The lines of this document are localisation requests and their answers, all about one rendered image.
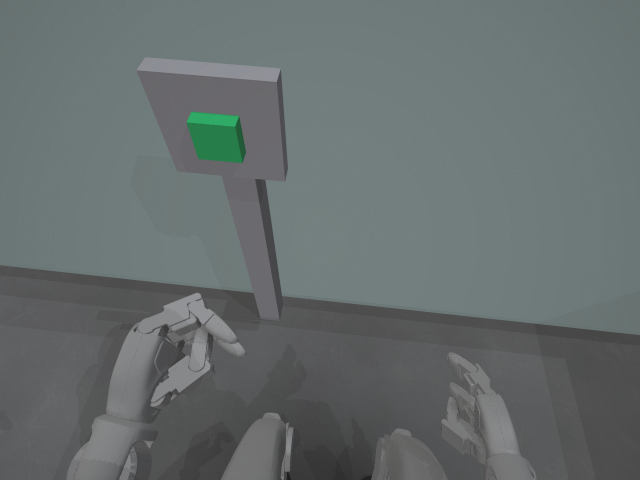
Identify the button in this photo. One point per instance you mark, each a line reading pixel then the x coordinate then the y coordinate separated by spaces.
pixel 217 137

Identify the robot left hand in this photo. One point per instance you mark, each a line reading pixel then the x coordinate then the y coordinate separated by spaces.
pixel 153 348

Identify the robot thigh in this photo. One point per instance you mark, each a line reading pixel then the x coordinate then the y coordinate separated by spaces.
pixel 402 457
pixel 264 453

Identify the panel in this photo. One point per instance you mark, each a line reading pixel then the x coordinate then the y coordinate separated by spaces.
pixel 175 88

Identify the robot right hand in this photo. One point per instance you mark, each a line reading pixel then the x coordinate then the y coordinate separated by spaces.
pixel 486 414

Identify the right robot forearm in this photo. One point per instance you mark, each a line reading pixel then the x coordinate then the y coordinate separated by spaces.
pixel 508 466

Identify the right robot thigh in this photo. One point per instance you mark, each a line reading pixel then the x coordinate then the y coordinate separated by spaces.
pixel 402 457

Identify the left robot forearm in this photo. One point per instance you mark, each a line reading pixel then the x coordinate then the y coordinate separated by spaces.
pixel 119 449

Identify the left robot thigh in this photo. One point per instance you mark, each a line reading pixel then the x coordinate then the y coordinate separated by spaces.
pixel 264 453

